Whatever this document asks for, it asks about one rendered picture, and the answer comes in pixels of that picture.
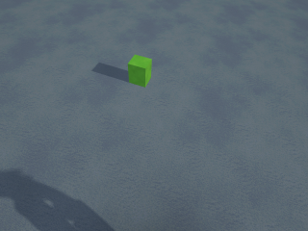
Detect carton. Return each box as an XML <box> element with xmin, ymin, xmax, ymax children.
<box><xmin>128</xmin><ymin>54</ymin><xmax>152</xmax><ymax>88</ymax></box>

